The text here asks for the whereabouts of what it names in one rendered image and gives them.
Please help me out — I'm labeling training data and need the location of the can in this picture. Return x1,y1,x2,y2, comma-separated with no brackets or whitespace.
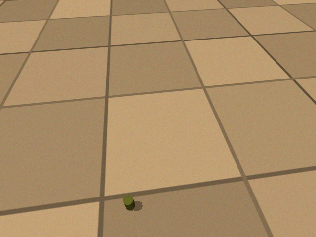
123,195,135,210

